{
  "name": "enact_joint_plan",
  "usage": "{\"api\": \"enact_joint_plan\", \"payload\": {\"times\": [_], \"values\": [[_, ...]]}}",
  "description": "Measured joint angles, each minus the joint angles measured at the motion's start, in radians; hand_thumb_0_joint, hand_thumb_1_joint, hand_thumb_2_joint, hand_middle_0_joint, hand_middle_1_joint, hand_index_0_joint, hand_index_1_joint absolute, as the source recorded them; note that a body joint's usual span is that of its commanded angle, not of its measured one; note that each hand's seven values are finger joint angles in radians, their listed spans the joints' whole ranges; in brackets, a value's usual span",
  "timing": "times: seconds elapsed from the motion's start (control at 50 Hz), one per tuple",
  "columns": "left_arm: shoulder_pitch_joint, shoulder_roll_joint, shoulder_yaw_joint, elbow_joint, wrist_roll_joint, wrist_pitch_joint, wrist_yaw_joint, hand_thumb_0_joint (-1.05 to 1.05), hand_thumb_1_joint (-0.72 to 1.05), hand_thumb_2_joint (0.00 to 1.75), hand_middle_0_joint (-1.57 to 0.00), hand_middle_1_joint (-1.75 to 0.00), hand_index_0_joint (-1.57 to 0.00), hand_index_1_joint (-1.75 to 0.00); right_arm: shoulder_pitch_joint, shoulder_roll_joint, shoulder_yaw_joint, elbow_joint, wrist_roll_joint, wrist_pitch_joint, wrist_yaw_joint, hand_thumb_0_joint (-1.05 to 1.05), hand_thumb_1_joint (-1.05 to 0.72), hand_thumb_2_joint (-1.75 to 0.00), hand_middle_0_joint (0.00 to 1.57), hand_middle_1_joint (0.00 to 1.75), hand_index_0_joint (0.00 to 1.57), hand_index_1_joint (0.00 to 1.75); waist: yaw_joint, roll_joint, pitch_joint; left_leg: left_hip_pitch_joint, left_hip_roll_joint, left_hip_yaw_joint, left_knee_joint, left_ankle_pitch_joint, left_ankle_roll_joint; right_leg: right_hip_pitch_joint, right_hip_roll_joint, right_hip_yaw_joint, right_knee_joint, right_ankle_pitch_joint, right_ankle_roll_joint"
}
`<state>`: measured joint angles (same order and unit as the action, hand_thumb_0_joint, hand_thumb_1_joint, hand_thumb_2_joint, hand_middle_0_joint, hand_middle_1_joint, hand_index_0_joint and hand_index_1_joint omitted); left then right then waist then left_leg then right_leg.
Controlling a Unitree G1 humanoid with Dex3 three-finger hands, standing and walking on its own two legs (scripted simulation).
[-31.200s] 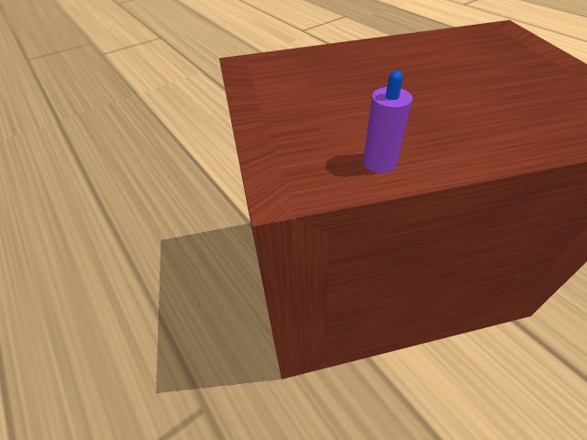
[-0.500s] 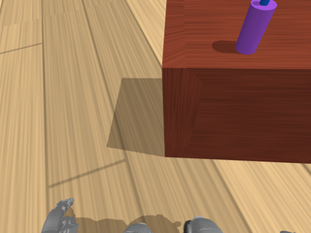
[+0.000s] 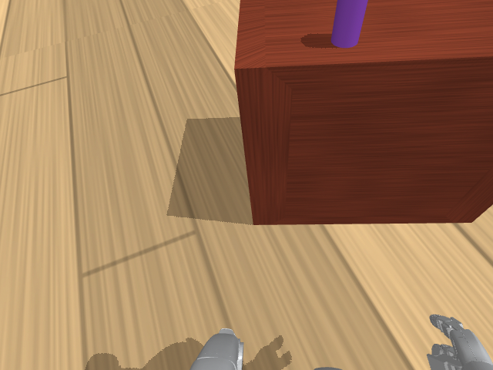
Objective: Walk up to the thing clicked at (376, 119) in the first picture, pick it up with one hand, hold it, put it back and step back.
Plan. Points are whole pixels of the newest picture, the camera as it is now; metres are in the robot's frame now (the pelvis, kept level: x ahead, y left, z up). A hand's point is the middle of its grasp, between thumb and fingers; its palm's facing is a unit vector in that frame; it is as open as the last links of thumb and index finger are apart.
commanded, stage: step back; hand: right
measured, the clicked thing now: (352, 1) +0.83 -0.19 +0.14
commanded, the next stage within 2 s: stand in 1.80 s
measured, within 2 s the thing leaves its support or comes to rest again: neither
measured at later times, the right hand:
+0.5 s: hand out of the picture -0.04 -0.27 -0.13, palm faces -0.14 +0.90 -0.41, open 7.4 cm
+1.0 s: hand out of the picture -0.21 -0.29 -0.16, palm faces -0.18 +0.92 -0.34, open 7.4 cm
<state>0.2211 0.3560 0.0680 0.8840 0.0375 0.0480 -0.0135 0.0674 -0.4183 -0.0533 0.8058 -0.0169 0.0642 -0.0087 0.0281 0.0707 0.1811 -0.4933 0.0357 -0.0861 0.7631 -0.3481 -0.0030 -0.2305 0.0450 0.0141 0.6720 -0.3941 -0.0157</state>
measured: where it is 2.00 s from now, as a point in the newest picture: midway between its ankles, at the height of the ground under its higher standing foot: outside the picture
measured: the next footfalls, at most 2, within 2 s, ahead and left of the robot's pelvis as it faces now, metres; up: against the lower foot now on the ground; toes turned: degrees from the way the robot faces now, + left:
left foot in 0.30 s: -0.08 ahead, +0.12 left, +0.00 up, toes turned +3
right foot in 0.64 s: -0.22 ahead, -0.15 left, +0.00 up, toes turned +2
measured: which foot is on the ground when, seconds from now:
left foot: up 0.00-0.28, down 0.30-0.66, up 0.68-0.96, down 0.98-1.00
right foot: down 0.00-0.32, up 0.34-0.62, down 0.64-1.00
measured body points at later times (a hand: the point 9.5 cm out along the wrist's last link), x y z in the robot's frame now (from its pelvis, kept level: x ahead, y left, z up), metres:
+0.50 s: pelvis -0.16 -0.01 +0.01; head -0.11 +0.01 +0.46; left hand -0.06 +0.31 -0.11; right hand -0.04 -0.31 -0.10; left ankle -0.12 +0.12 -0.72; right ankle -0.19 -0.15 -0.64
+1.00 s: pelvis -0.29 -0.03 +0.01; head -0.26 -0.04 +0.45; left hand -0.26 +0.31 -0.09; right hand -0.20 -0.34 -0.13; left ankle -0.30 +0.10 -0.72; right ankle -0.26 -0.15 -0.72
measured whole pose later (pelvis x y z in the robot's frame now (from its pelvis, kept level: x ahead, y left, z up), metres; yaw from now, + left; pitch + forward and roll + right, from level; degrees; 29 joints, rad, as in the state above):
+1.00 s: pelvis -0.29 -0.03 +0.01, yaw +7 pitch -3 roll +1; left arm 0.21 0.40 0.07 0.91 0.05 0.00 0.00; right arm 0.24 -0.38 -0.05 0.99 -0.04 0.04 0.02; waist 0.03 0.01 0.10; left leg -0.23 -0.03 -0.04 0.61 -0.36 -0.01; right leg -0.29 -0.06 -0.05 0.67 -0.34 -0.02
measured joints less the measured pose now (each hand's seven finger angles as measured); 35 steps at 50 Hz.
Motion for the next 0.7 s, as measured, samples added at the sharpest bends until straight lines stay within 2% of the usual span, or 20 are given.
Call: {"api": "enact_joint_plan", "payload": {"times": [0.02, 0.06, 0.12, 0.16, 0.2, 0.24, 0.28, 0.3, 0.34, 0.38, 0.4, 0.44, 0.48, 0.54, 0.58, 0.62, 0.64, 0.66, 0.68, 0.7], "values": [[0.013, -0.001, -0.003, -0.003, 0.002, 0.001, -0.002, 0.01, 0.90, 0.90, -0.20, -0.30, -0.20, -0.30, 0.014, 0.006, -0.001, 0.012, 0.002, 0.005, -0.003, 0.00, -0.91, -0.90, 0.20, 0.30, 0.20, 0.30, 0.016, -0.019, -0.015, -0.017, -0.043, -0.012, 0.088, -0.072, -0.002, -0.017, -0.018, 0.018, 0.008, 0.007, -0.005], [0.031, -0.006, -0.005, -0.004, 0.004, 0.004, 0.002, 0.01, 0.90, 0.90, -0.21, -0.30, -0.20, -0.30, 0.040, 0.009, 0.003, 0.030, 0.008, 0.009, -0.002, 0.00, -0.91, -0.90, 0.20, 0.30, 0.20, 0.30, 0.031, -0.043, -0.036, -0.033, -0.111, -0.037, 0.246, -0.114, 0.000, -0.034, -0.047, 0.045, -0.014, 0.038, -0.007], [0.021, -0.011, 0.000, -0.012, 0.006, 0.010, 0.008, 0.01, 0.90, 0.90, -0.21, -0.30, -0.21, -0.30, 0.085, 0.002, 0.005, 0.041, 0.012, -0.002, -0.007, 0.00, -0.91, -0.90, 0.20, 0.30, 0.20, 0.30, 0.009, -0.037, -0.054, -0.021, -0.155, -0.068, 0.375, -0.103, -0.004, -0.058, -0.066, 0.027, -0.057, 0.086, -0.003], [0.001, -0.005, 0.003, -0.035, 0.009, 0.005, 0.016, 0.01, 0.90, 0.90, -0.21, -0.30, -0.21, -0.30, 0.110, 0.000, 0.008, 0.051, 0.010, -0.007, -0.012, 0.00, -0.91, -0.90, 0.20, 0.30, 0.20, 0.30, 0.000, -0.033, -0.049, 0.025, -0.147, -0.059, 0.353, -0.117, -0.013, -0.083, -0.069, 0.012, -0.060, 0.107, -0.003], [-0.029, 0.003, 0.006, -0.064, 0.009, -0.001, 0.026, 0.01, 0.90, 0.90, -0.21, -0.30, -0.21, -0.30, 0.128, 0.003, 0.011, 0.060, 0.006, -0.010, -0.015, 0.00, -0.91, -0.90, 0.20, 0.30, 0.20, 0.30, -0.010, -0.030, -0.035, 0.086, -0.120, -0.035, 0.260, -0.144, -0.018, -0.108, -0.072, -0.012, -0.051, 0.120, -0.003], [-0.065, 0.013, 0.006, -0.092, 0.006, -0.004, 0.034, 0.01, 0.90, 0.90, -0.21, -0.30, -0.21, -0.30, 0.139, 0.011, 0.013, 0.068, 0.000, -0.011, -0.014, 0.00, -0.91, -0.90, 0.20, 0.30, 0.20, 0.30, -0.019, -0.033, -0.017, 0.149, -0.091, -0.002, 0.126, -0.152, -0.017, -0.137, -0.079, -0.038, -0.026, 0.127, -0.001], [-0.098, 0.024, 0.004, -0.115, -0.002, -0.003, 0.037, 0.01, 0.90, 0.90, -0.21, -0.30, -0.21, -0.30, 0.144, 0.021, 0.014, 0.073, -0.005, -0.017, -0.011, 0.00, -0.91, -0.90, 0.20, 0.30, 0.20, 0.30, -0.026, -0.043, 0.000, 0.217, -0.069, 0.032, -0.040, -0.098, -0.007, -0.171, -0.089, -0.060, 0.017, 0.126, 0.004], [-0.116, 0.034, 0.004, -0.120, -0.007, 0.001, 0.037, 0.01, 0.90, 0.90, -0.21, -0.30, -0.21, -0.30, 0.139, 0.032, 0.013, 0.080, -0.007, -0.021, -0.010, 0.00, -0.91, -0.90, 0.20, 0.30, 0.20, 0.30, -0.026, -0.064, 0.015, 0.241, -0.076, 0.045, -0.103, -0.030, 0.001, -0.187, -0.103, -0.058, 0.046, 0.122, 0.008], [-0.140, 0.050, 0.006, -0.114, -0.014, 0.014, 0.037, 0.01, 0.90, 0.90, -0.21, -0.30, -0.20, -0.30, 0.124, 0.066, 0.017, 0.088, -0.013, -0.022, -0.004, 0.00, -0.91, -0.90, 0.20, 0.30, 0.20, 0.30, -0.008, -0.134, 0.043, 0.254, -0.109, 0.081, -0.122, 0.003, 0.012, -0.203, -0.125, -0.009, 0.082, 0.130, 0.005], [-0.140, 0.038, 0.002, -0.095, -0.021, 0.029, 0.038, 0.01, 0.90, 0.90, -0.20, -0.30, -0.20, -0.30, 0.127, 0.069, 0.027, 0.080, -0.017, -0.021, 0.008, 0.00, -0.91, -0.90, 0.20, 0.30, 0.20, 0.30, -0.023, -0.120, 0.025, 0.229, -0.086, 0.064, -0.105, 0.010, 0.020, -0.228, -0.061, 0.029, 0.212, -0.052, 0.004], [-0.138, 0.032, -0.002, -0.084, -0.023, 0.035, 0.036, 0.01, 0.90, 0.90, -0.20, -0.30, -0.20, -0.30, 0.126, 0.067, 0.029, 0.079, -0.020, -0.021, 0.010, 0.00, -0.91, -0.90, 0.21, 0.30, 0.20, 0.30, -0.033, -0.104, 0.015, 0.219, -0.068, 0.049, -0.108, 0.021, 0.022, -0.236, -0.024, 0.044, 0.295, -0.107, 0.005], [-0.123, 0.027, -0.005, -0.074, -0.030, 0.037, 0.030, 0.01, 0.90, 0.90, -0.20, -0.30, -0.20, -0.30, 0.119, 0.065, 0.032, 0.074, -0.025, -0.018, 0.007, 0.00, -0.91, -0.90, 0.21, 0.30, 0.21, 0.30, -0.032, -0.092, -0.009, 0.206, -0.040, 0.044, -0.138, 0.054, 0.021, -0.244, 0.030, 0.078, 0.436, -0.136, 0.002], [-0.103, 0.028, -0.005, -0.068, -0.034, 0.030, 0.024, 0.01, 0.90, 0.90, -0.21, -0.30, -0.20, -0.30, 0.102, 0.062, 0.032, 0.063, -0.026, -0.018, 0.005, 0.00, -0.90, -0.90, 0.21, 0.30, 0.21, 0.30, -0.022, -0.093, -0.030, 0.187, -0.021, 0.053, -0.166, 0.088, 0.016, -0.226, 0.048, 0.095, 0.500, -0.130, 0.004], [-0.084, 0.029, -0.006, -0.056, -0.031, 0.018, 0.023, 0.01, 0.90, 0.90, -0.21, -0.30, -0.20, -0.30, 0.064, 0.049, 0.025, 0.036, -0.027, -0.018, 0.005, 0.00, -0.90, -0.90, 0.21, 0.30, 0.21, 0.30, -0.012, -0.090, -0.033, 0.148, -0.003, 0.064, -0.178, 0.129, 0.011, -0.139, 0.023, 0.076, 0.391, -0.137, 0.025], [-0.074, 0.030, -0.008, -0.045, -0.028, 0.006, 0.023, 0.01, 0.90, 0.90, -0.21, -0.30, -0.20, -0.30, 0.033, 0.036, 0.021, 0.016, -0.026, -0.018, 0.007, 0.00, -0.90, -0.90, 0.21, 0.30, 0.21, 0.30, -0.003, -0.086, -0.024, 0.115, 0.007, 0.077, -0.167, 0.148, 0.004, -0.066, -0.007, 0.052, 0.226, -0.130, 0.031], [-0.061, 0.030, -0.011, -0.027, -0.024, -0.011, 0.024, 0.01, 0.90, 0.90, -0.21, -0.30, -0.20, -0.30, 0.004, 0.022, 0.019, 0.002, -0.021, -0.015, 0.011, 0.00, -0.90, -0.90, 0.21, 0.30, 0.20, 0.30, 0.006, -0.078, -0.018, 0.074, 0.019, 0.092, -0.130, 0.153, -0.009, 0.015, -0.029, 0.025, 0.014, -0.061, 0.026], [-0.063, 0.017, -0.010, -0.007, -0.019, -0.020, 0.026, 0.01, 0.90, 0.90, -0.21, -0.30, -0.20, -0.30, -0.013, 0.008, 0.016, 0.004, -0.017, -0.011, 0.012, 0.00, -0.90, -0.90, 0.21, 0.30, 0.20, 0.30, 0.004, -0.045, -0.005, 0.057, 0.040, 0.081, -0.102, 0.151, -0.013, 0.038, -0.012, 0.008, -0.040, -0.025, 0.016], [-0.063, -0.002, -0.013, 0.012, -0.012, -0.025, 0.026, 0.01, 0.90, 0.90, -0.21, -0.30, -0.20, -0.30, -0.022, -0.006, 0.010, 0.011, -0.013, -0.005, 0.011, 0.00, -0.90, -0.90, 0.21, 0.30, 0.20, 0.30, -0.007, 0.000, 0.007, 0.046, 0.057, 0.048, -0.077, 0.142, 0.005, 0.047, 0.016, -0.015, -0.050, -0.006, 0.005], [-0.050, -0.013, -0.017, 0.022, -0.005, -0.028, 0.022, 0.01, 0.90, 0.90, -0.21, -0.30, -0.20, -0.30, -0.018, -0.008, 0.006, 0.019, -0.012, 0.000, 0.008, 0.00, -0.91, -0.90, 0.21, 0.30, 0.20, 0.30, -0.014, 0.020, 0.001, 0.031, 0.040, 0.011, -0.045, 0.066, 0.013, 0.041, 0.023, -0.027, -0.044, 0.001, -0.003], [-0.032, -0.014, -0.021, 0.027, 0.002, -0.028, 0.018, 0.01, 0.90, 0.90, -0.21, -0.30, -0.20, -0.30, -0.003, -0.002, 0.004, 0.027, -0.012, 0.006, 0.003, 0.00, -0.91, -0.90, 0.20, 0.30, 0.20, 0.30, -0.005, 0.012, -0.019, 0.014, 0.003, -0.015, 0.010, -0.026, 0.011, 0.024, 0.012, -0.021, -0.029, 0.002, -0.009]]}}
